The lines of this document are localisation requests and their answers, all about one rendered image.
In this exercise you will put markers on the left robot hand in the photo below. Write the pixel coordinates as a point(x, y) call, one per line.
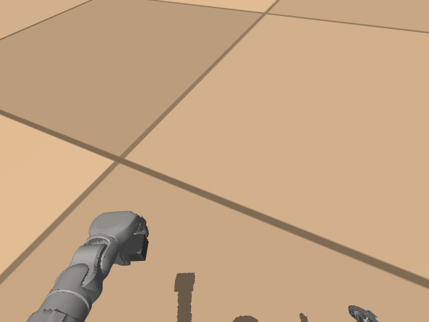
point(119, 225)

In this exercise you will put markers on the right robot hand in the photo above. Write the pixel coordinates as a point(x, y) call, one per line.
point(361, 315)

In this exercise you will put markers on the left robot arm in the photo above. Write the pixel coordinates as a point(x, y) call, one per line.
point(81, 284)

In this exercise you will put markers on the small box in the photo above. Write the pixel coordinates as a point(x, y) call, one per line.
point(136, 247)

